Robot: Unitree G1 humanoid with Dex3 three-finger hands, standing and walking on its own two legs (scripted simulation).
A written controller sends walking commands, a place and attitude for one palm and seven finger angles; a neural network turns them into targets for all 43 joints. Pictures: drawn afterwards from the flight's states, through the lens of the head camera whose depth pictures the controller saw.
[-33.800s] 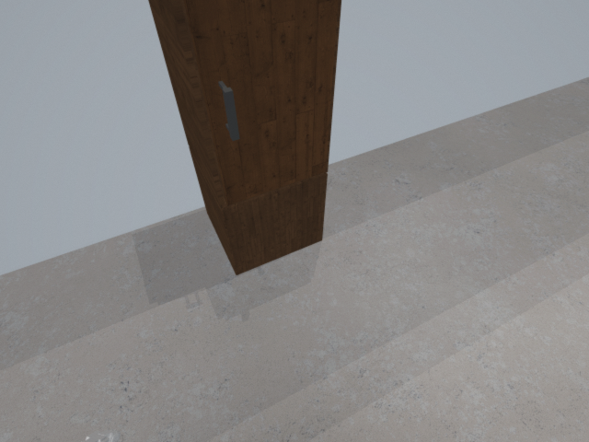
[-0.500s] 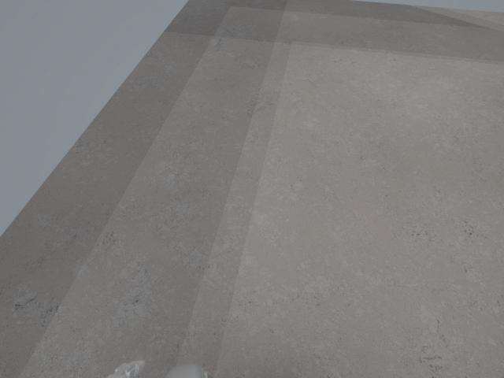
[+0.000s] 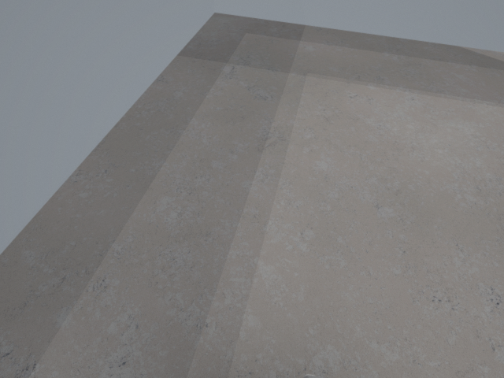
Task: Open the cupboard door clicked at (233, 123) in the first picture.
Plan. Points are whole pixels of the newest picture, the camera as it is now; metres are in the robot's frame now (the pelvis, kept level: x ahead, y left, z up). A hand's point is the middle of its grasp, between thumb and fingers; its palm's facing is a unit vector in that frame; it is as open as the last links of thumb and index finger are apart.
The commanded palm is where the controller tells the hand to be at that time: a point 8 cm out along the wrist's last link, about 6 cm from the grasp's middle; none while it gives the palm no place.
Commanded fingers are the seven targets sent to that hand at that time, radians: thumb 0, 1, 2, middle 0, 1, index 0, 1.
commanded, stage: turn to face it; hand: left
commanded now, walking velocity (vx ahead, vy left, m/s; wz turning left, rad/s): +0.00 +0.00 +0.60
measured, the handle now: out of the picture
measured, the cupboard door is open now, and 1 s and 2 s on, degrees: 43 43 43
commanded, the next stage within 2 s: none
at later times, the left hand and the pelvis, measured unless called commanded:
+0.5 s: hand out of the picture +0.12 +0.20 -0.19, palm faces +0.33 -0.92 -0.23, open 7.4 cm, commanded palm none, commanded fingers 0.00 0.90 0.90 -0.20 -0.30 -0.20 -0.30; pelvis +0.11 -0.02 -0.01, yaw +18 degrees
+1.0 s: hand out of the picture +0.06 +0.12 -0.18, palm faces +0.63 -0.74 -0.23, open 7.4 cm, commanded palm none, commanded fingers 0.00 0.90 0.90 -0.20 -0.30 -0.20 -0.30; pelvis +0.16 -0.06 -0.01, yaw +38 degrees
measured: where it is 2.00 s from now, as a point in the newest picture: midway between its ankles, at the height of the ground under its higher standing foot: outside the picture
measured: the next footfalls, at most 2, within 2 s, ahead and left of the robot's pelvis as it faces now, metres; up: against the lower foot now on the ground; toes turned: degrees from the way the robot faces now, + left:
right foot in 0.08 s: +0.13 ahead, -0.15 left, +0.00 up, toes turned -2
left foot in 0.36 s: +0.13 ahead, +0.11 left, +0.00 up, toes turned +22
